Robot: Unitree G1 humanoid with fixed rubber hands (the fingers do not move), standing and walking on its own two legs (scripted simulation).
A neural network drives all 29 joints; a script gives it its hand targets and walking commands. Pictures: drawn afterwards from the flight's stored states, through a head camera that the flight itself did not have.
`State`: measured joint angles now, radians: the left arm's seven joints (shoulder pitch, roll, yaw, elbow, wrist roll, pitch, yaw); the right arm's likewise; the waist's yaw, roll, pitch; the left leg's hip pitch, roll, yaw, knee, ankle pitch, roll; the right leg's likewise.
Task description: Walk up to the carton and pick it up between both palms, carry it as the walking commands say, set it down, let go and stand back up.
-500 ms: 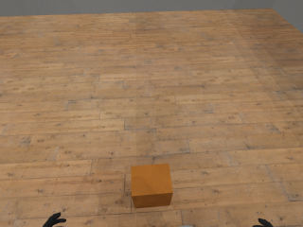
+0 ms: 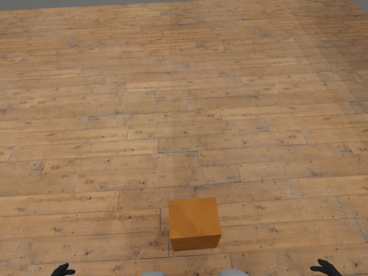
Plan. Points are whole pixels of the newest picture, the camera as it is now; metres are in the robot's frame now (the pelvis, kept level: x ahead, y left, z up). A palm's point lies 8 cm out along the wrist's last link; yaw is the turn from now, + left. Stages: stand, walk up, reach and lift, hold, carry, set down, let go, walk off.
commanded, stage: walk up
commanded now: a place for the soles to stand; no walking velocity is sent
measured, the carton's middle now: (193, 225) +0.39 -0.02 -0.63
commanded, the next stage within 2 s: none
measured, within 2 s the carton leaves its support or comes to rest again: neither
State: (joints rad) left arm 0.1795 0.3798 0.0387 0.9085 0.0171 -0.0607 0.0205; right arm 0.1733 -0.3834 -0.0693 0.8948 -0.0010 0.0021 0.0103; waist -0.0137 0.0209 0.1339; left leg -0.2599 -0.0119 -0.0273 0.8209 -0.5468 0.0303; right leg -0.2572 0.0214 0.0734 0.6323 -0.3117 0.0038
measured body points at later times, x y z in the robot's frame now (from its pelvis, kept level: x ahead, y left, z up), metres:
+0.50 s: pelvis +0.02 +0.01 +0.02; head +0.05 +0.00 +0.46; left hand +0.12 +0.32 -0.10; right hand +0.16 -0.28 -0.11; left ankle +0.01 +0.14 -0.72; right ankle +0.02 -0.13 -0.72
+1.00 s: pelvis +0.00 -0.01 +0.01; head +0.03 +0.00 +0.46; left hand +0.10 +0.31 -0.11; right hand +0.11 -0.32 -0.11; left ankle +0.01 +0.14 -0.72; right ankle +0.02 -0.13 -0.72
